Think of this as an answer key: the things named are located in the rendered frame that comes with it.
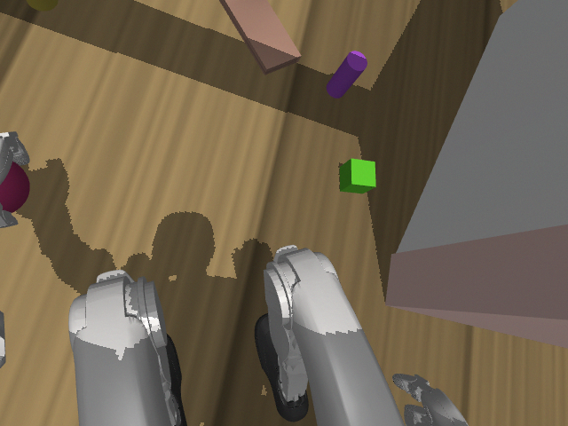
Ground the right robot foot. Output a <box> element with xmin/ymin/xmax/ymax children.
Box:
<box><xmin>255</xmin><ymin>313</ymin><xmax>309</xmax><ymax>422</ymax></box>

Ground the left robot foot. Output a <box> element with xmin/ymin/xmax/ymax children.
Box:
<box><xmin>165</xmin><ymin>334</ymin><xmax>187</xmax><ymax>426</ymax></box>

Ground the left robot hand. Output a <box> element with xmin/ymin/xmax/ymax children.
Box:
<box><xmin>0</xmin><ymin>131</ymin><xmax>30</xmax><ymax>228</ymax></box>

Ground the right robot hand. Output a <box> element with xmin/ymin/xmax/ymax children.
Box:
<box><xmin>392</xmin><ymin>374</ymin><xmax>469</xmax><ymax>426</ymax></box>

